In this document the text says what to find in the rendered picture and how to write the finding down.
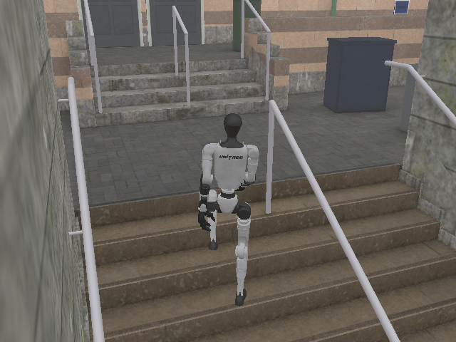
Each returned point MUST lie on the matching stairs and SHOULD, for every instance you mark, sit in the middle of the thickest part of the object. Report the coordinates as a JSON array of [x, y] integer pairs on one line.
[[148, 92], [158, 280]]

